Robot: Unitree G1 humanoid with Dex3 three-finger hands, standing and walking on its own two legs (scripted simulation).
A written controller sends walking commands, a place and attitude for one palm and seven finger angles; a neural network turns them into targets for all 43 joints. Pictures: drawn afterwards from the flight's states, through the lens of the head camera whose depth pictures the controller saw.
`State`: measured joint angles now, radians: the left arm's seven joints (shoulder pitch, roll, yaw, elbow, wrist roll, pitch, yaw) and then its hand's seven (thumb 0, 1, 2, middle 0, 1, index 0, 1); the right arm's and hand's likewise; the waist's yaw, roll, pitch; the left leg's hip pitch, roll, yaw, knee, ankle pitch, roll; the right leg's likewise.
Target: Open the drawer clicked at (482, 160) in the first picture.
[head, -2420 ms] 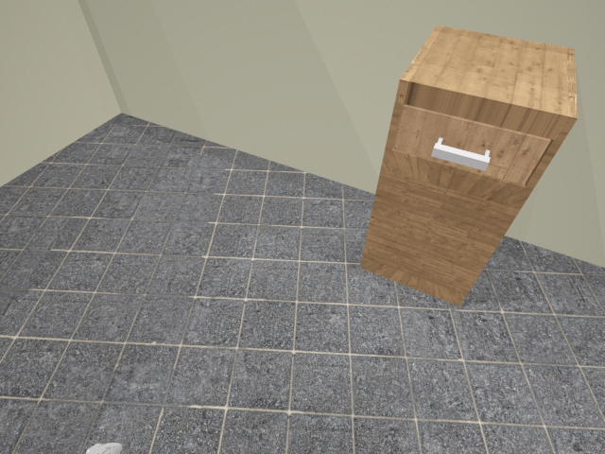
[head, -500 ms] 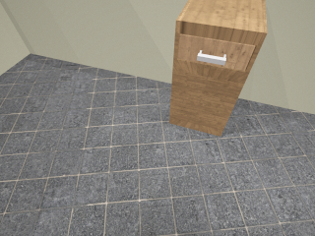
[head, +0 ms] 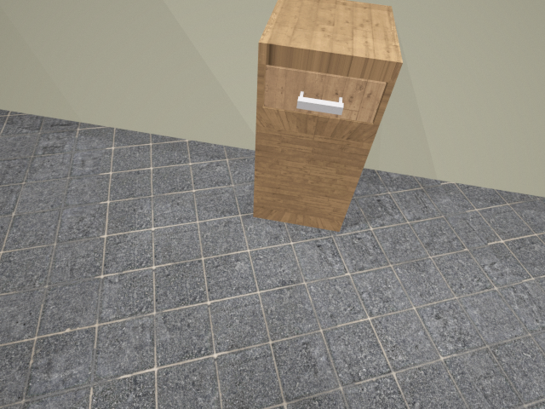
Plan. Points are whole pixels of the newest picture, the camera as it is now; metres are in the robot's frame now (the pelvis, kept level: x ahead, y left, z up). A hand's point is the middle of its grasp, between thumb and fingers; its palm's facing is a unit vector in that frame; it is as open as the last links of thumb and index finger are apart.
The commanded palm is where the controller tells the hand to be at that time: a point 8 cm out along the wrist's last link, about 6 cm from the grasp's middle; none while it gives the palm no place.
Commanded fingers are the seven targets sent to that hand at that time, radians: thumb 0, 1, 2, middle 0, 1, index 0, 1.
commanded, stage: take the last steps up to it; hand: left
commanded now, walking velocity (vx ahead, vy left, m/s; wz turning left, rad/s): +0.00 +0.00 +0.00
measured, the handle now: (320, 101) +0.97 -0.08 -0.09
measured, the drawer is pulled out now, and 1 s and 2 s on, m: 0.00 0.00 0.00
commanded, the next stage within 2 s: come to a stop and stand still in 1.36 s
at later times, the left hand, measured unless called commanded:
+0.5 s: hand (227, 373) +0.21 +0.09 -0.16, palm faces -0.26 -0.95 -0.16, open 7.4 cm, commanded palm none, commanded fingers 0.00 0.90 0.90 -0.20 -0.30 -0.20 -0.30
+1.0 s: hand (244, 369) +0.22 +0.06 -0.18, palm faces -0.14 -0.98 -0.11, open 7.3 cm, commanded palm none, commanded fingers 0.00 0.90 0.90 -0.20 -0.30 -0.20 -0.30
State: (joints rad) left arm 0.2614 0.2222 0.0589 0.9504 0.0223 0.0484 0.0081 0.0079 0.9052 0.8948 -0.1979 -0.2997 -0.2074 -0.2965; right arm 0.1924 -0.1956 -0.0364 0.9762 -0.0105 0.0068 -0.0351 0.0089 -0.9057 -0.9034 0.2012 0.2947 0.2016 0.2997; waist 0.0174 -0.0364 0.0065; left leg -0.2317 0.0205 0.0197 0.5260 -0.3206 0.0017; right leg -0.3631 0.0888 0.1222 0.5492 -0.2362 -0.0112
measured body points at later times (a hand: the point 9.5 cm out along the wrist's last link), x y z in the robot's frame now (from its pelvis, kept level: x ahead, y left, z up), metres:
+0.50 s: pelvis +0.05 -0.06 -0.01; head +0.08 -0.06 +0.44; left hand +0.22 +0.14 -0.15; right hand -0.12 -0.27 -0.14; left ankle -0.02 +0.11 -0.73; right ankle +0.06 -0.20 -0.74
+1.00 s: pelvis +0.21 -0.11 +0.01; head +0.22 -0.08 +0.45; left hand +0.23 +0.11 -0.17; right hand +0.22 -0.36 -0.12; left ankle +0.23 -0.04 -0.73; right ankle +0.14 -0.25 -0.64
